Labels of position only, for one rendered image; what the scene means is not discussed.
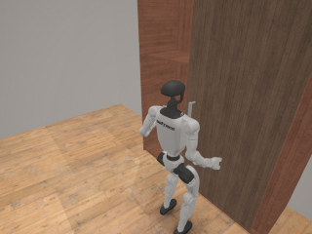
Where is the left robot foot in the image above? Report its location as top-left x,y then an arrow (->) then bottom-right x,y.
160,199 -> 177,215

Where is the right robot hand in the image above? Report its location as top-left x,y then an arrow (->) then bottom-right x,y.
211,157 -> 222,170

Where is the wardrobe door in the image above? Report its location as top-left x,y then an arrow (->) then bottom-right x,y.
181,0 -> 312,230
252,70 -> 312,234

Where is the right robot thigh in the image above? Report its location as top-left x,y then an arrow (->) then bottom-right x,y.
177,164 -> 200,206

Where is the left robot forearm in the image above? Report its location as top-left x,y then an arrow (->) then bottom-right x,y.
139,120 -> 157,131

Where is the robot right upper arm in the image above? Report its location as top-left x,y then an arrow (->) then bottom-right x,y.
182,116 -> 200,162

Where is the handle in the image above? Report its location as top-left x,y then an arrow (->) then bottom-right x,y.
187,101 -> 196,118

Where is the robot left upper arm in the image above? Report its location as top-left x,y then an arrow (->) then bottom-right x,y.
139,105 -> 163,137

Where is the right robot forearm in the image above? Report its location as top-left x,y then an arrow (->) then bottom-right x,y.
192,151 -> 214,168

